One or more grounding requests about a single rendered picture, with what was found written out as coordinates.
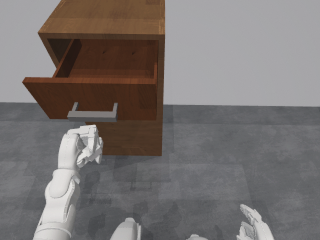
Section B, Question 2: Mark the robot left hand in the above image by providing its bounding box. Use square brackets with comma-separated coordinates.
[58, 124, 104, 173]

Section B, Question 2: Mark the handle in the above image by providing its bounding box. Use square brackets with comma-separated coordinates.
[67, 102, 118, 122]

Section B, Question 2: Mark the drawer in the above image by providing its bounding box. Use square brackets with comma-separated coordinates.
[22, 39, 159, 121]

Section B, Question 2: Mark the robot left shin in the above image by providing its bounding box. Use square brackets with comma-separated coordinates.
[125, 217, 135, 222]

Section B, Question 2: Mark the robot left thigh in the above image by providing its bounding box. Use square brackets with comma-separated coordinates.
[110, 221, 142, 240]

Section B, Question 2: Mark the cabinet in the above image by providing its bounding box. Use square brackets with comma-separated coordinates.
[37, 0, 165, 156]

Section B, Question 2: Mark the left robot forearm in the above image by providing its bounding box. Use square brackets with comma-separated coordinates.
[33, 168, 81, 240]

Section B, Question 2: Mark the robot right hand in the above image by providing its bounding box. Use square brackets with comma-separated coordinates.
[236, 204, 275, 240]

